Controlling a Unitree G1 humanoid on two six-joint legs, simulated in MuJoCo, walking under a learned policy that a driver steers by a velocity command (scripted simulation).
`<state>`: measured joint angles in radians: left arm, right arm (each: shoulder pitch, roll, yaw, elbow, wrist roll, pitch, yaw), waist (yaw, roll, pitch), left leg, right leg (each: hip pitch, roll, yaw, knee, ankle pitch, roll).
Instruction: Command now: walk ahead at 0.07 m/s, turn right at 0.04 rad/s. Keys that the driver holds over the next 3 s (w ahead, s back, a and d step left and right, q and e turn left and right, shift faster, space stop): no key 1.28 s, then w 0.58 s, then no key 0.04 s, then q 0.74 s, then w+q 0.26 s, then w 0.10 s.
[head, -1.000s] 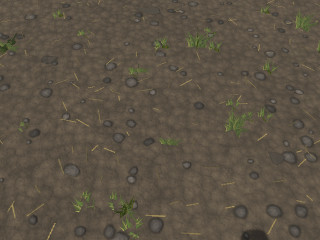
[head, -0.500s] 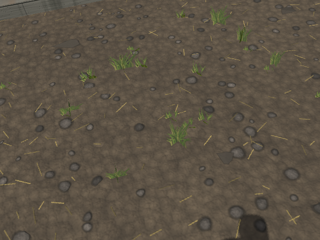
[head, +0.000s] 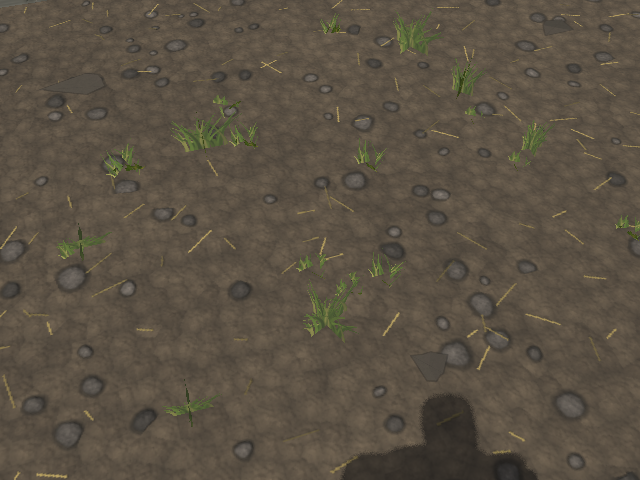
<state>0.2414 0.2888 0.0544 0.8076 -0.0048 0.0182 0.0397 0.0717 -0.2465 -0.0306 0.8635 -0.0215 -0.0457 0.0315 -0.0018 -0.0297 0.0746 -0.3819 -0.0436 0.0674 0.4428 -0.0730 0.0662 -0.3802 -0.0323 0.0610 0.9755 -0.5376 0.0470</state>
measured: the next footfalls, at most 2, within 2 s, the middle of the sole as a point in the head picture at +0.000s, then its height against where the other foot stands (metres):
right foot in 0.12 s outside the picture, level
right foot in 1.98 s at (388, 433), level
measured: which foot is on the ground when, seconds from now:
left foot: down 0.00-1.00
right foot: up 0.00-0.10, down 0.12-1.00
